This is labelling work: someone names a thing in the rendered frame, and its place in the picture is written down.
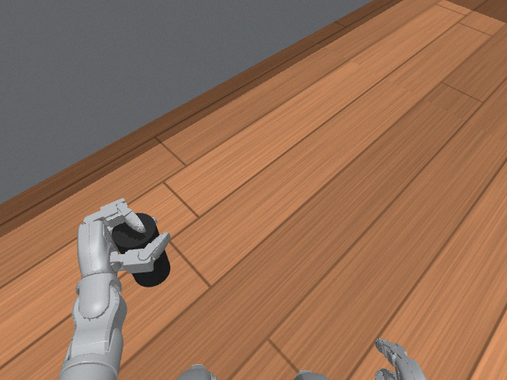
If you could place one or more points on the right robot hand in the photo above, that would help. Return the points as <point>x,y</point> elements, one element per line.
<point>406,368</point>

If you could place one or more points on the can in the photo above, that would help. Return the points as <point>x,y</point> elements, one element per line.
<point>126,238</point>

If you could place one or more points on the left robot hand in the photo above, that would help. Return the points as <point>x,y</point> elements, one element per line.
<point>97,251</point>

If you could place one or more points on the left robot arm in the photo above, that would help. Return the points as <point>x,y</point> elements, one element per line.
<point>96,346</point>

